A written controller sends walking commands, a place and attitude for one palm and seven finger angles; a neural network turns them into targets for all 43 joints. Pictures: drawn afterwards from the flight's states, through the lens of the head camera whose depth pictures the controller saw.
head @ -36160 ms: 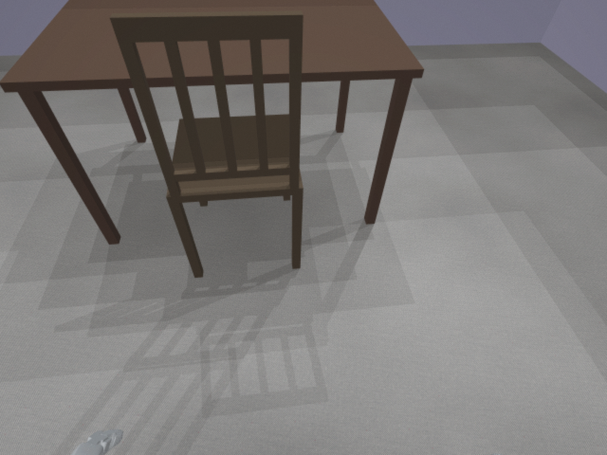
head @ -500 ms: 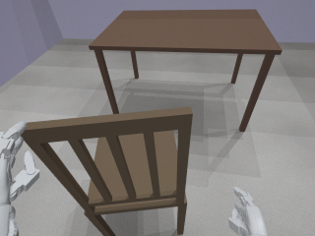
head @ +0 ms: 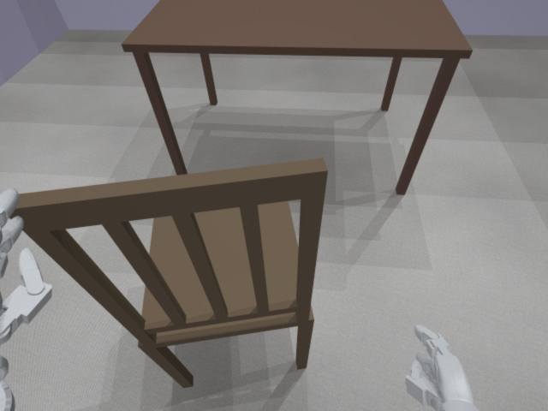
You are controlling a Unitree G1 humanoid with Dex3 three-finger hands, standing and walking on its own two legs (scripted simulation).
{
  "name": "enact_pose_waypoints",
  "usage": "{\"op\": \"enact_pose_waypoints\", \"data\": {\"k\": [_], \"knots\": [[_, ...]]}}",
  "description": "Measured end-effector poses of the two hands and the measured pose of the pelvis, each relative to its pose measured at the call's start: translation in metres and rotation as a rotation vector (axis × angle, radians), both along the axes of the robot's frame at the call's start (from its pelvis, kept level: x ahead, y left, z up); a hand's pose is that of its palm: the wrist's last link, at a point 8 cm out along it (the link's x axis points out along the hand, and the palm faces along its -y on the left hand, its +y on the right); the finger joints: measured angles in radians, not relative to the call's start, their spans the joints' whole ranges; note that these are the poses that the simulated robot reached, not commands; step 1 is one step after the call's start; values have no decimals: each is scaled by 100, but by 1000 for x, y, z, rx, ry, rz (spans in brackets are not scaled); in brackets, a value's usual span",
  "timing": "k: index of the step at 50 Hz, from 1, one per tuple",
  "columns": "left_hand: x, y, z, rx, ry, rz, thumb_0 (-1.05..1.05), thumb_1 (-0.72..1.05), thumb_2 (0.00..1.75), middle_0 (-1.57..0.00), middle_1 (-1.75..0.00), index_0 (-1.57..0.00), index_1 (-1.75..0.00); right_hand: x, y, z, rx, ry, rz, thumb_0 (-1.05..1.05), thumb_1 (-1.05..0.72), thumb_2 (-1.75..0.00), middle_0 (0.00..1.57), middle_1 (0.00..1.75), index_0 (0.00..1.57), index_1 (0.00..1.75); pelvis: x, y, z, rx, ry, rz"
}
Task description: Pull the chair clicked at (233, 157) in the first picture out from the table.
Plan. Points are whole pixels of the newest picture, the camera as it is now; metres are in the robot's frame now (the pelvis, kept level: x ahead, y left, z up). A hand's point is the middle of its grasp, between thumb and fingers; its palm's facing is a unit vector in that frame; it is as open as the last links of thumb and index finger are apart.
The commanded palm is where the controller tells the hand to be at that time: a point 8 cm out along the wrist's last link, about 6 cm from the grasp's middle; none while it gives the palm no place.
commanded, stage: step back with the hand held close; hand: left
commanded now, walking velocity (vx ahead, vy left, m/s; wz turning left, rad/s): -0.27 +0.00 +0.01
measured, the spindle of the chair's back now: (206, 273) +0.34 +0.17 -0.06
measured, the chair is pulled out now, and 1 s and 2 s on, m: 0.69 0.69 0.69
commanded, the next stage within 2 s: stop stepping back and stand still in 1.00 s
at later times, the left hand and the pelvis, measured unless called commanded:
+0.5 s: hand out of the picture +0.13 +0.28 +0.16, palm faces +0.44 -0.78 -0.45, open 7.4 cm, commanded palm +0.07 +0.32 +0.18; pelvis -0.07 +0.02 -0.01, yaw +0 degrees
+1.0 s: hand out of the picture +0.06 +0.28 +0.18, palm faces +0.48 -0.73 -0.49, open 7.4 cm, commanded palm -0.02 +0.32 +0.18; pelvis -0.13 +0.01 -0.03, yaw +6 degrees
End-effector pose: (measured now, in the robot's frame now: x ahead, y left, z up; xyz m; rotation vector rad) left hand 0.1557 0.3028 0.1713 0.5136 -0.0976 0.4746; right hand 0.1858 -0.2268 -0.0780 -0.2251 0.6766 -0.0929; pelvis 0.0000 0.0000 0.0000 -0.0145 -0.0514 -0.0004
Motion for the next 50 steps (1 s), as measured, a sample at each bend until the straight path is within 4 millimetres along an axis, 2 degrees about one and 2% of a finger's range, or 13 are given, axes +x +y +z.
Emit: {"op": "enact_pose_waypoints", "data": {"k": [5,10,22,32,38,45,50], "knots": [[-6,-9,9,58,4,-112,1,89,90,-21,-32,-21,-31,-23,4,-3,11,28,-48,1,-91,-90,20,30,20,30,-13,8,-1,4,28,-9],[-19,-5,17,113,-13,-138,1,89,90,-21,-31,-21,-31,-47,9,-6,33,39,-91,1,-91,-90,20,30,20,30,-27,9,-3,3,38,-11],[-62,10,3,51,-87,-88,1,89,90,-21,-31,-21,-31,-97,5,-6,-37,39,-93,1,-91,-90,20,30,20,30,-59,17,-10,-19,35,1],[-88,13,17,134,-169,-107,1,89,90,-21,-31,-21,-31,-113,14,-4,-22,-23,-60,1,-90,-90,20,30,20,30,-84,15,-17,-26,17,20],[-104,10,18,126,-202,-110,1,89,90,-21,-31,-21,-31,-123,15,-8,-39,-12,-30,1,-90,-90,20,30,20,30,-97,18,-19,-15,20,12],[-113,23,15,138,-227,-116,1,89,90,-21,-31,-21,-31,-145,20,-9,-47,-7,-45,1,-90,-90,20,30,20,30,-119,22,-23,-51,16,38],[-143,15,20,212,-252,-131,1,89,90,-21,-31,-21,-31,-157,22,-20,-22,0,4,1,-90,-90,20,30,20,30,-134,10,-32,-56,27,97]]}}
